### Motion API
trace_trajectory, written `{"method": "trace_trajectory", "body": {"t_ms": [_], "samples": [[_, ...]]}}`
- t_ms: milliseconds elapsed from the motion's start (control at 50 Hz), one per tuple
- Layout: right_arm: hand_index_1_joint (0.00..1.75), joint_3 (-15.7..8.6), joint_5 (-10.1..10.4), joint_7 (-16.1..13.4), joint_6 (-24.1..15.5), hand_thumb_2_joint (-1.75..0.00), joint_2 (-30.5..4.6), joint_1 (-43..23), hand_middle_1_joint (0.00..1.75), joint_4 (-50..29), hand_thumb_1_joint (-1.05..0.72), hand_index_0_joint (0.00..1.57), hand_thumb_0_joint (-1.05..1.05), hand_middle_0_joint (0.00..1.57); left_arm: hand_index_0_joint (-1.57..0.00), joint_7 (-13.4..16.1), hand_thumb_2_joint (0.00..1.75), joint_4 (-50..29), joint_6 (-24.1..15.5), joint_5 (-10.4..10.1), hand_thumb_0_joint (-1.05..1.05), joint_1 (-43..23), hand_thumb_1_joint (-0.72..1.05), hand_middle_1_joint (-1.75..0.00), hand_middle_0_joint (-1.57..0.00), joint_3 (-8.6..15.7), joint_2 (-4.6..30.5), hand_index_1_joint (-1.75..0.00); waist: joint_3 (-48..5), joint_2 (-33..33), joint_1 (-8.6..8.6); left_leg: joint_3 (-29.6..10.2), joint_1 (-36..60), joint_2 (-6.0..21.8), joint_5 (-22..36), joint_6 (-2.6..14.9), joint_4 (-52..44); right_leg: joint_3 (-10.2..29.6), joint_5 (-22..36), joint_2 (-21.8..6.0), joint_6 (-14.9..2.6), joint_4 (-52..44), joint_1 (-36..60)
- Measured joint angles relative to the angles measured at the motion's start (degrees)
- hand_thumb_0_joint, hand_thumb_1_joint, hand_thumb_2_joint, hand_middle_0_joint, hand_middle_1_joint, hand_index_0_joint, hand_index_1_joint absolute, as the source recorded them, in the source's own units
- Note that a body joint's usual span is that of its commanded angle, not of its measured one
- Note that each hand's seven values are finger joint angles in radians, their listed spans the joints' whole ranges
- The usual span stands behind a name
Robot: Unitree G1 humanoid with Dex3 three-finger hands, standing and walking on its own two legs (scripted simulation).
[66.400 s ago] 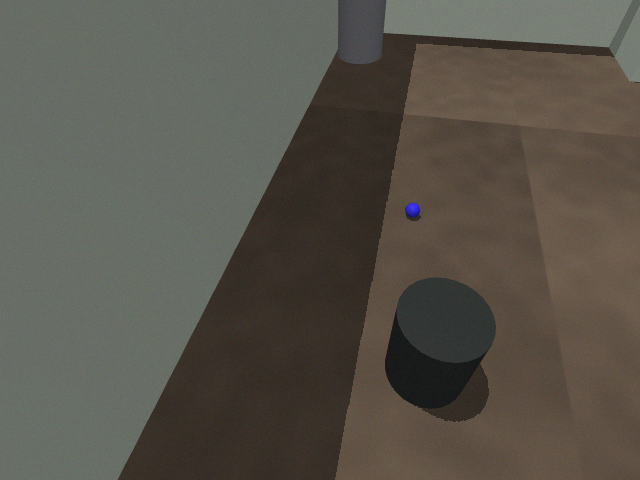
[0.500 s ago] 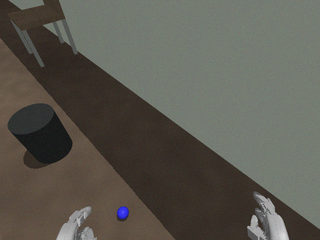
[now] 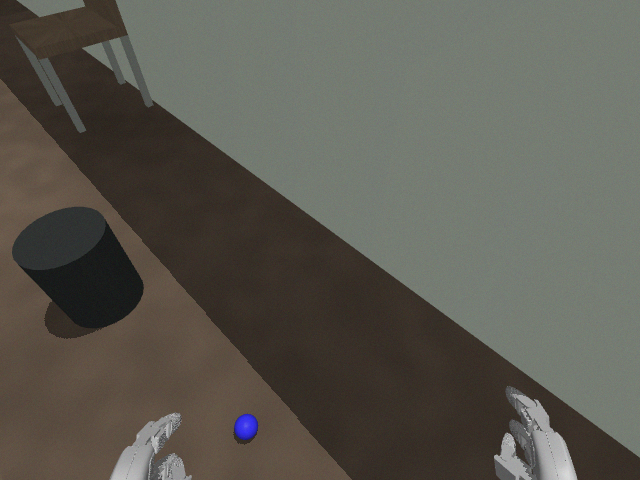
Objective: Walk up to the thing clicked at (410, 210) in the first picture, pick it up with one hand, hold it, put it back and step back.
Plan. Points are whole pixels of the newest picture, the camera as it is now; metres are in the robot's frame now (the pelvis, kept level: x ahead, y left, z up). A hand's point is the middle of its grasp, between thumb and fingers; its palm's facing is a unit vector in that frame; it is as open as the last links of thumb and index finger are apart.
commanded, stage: home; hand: left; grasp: from above
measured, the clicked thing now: (246, 426) +0.41 +0.24 -0.68
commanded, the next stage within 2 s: stand in 0.36 s
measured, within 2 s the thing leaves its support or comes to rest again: neither
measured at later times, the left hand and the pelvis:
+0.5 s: hand out of the picture +0.17 +0.18 -0.06, palm faces +0.03 -0.96 -0.26, open 7.4 cm; pelvis +0.00 +0.00 +0.00, yaw +0 degrees
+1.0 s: hand out of the picture +0.03 +0.24 -0.11, palm faces +0.04 -0.95 -0.32, open 7.4 cm; pelvis -0.01 +0.01 +0.06, yaw +0 degrees
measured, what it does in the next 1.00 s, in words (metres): rises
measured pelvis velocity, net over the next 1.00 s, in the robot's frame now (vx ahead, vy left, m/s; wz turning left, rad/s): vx -0.01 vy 0.01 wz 0.00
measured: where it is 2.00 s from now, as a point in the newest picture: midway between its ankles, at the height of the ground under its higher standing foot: outside the picture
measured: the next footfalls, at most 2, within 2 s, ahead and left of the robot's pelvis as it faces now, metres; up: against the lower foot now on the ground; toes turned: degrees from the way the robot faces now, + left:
none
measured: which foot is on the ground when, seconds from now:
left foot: down 0.00-1.00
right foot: down 0.00-1.00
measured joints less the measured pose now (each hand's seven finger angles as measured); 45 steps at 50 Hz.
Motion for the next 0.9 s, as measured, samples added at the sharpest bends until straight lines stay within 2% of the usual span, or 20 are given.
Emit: {"method": "trace_trajectory", "body": {"t_ms": [460,500,540,600,660,740,900], "samples": [[0.30,-0.31,0.24,0.14,0.93,-0.90,-0.35,-0.09,0.30,-0.69,-0.90,0.20,0.01,0.20,-0.20,0.15,0.90,-0.50,-0.12,-0.36,0.01,0.18,0.91,-0.29,-0.19,0.09,-0.03,-0.29,-0.05,-0.08,0.00,-0.22,-0.32,0.13,-0.30,-0.31,0.08,-0.17,-0.50,0.15,-0.29,0.36,-0.42],[0.30,-1.16,-2.73,1.74,2.40,-0.90,-0.67,-2.19,0.30,2.88,-0.90,0.20,0.01,0.20,-0.20,0.65,0.90,7.55,-7.36,2.44,0.01,-4.34,0.90,-0.29,-0.20,-1.28,0.83,-0.29,3.76,-1.04,1.34,0.44,3.26,-0.23,0.30,-0.05,-1.30,0.39,-0.25,-0.25,-0.40,-0.24,2.66],[0.30,-0.97,-4.62,4.58,6.23,-0.90,-1.89,-4.70,0.30,7.65,-0.90,0.20,0.01,0.20,-0.21,0.84,0.90,18.88,-13.93,4.39,0.01,-9.92,0.90,-0.29,-0.20,-1.60,1.48,-0.29,6.38,-2.21,2.77,1.27,6.65,-0.78,1.59,0.20,-3.89,1.09,0.53,-0.83,-0.54,-1.69,5.36],[0.30,-1.58,-4.33,7.87,9.41,-0.90,-3.06,-6.83,0.30,12.72,-0.90,0.20,0.01,0.20,-0.21,0.74,0.90,31.49,-18.83,5.52,0.01,-14.76,0.90,-0.30,-0.20,-1.01,2.42,-0.29,8.95,-3.34,3.53,2.09,10.87,-1.57,3.43,0.39,-7.70,1.75,1.79,-1.66,-0.25,-4.18,8.84],[0.30,-3.01,-3.58,9.39,10.62,-0.90,-3.58,-7.03,0.30,15.61,-0.90,0.20,0.01,0.20,-0.21,0.82,0.90,40.03,-21.09,5.51,0.01,-16.28,0.90,-0.30,-0.20,0.06,3.00,-0.29,10.07,-3.74,3.62,2.51,14.03,-1.89,4.79,0.60,-10.79,2.06,3.04,-1.99,0.04,-6.89,11.73],[0.30,-4.17,-3.44,9.77,11.58,-0.90,-4.04,-6.51,0.30,18.88,-0.90,0.20,0.01,0.20,-0.21,0.97,0.90,49.26,-23.10,5.56,0.01,-16.41,0.90,-0.30,-0.20,1.01,3.28,-0.29,10.69,-3.48,3.44,2.62,17.74,-1.89,6.28,0.83,-14.42,2.03,4.92,-1.97,0.37,-11.06,15.63],[0.30,-4.16,-2.91,9.40,12.91,-0.90,-3.61,-5.60,0.30,24.98,-0.90,0.20,0.01,0.20,-0.20,0.67,0.90,61.77,-25.12,5.17,0.01,-15.51,0.91,-0.30,-0.20,1.16,2.76,-0.29,11.65,-2.78,3.43,2.62,24.88,-2.11,10.53,1.01,-23.44,1.70,9.64,-2.11,0.70,-20.91,23.16]]}}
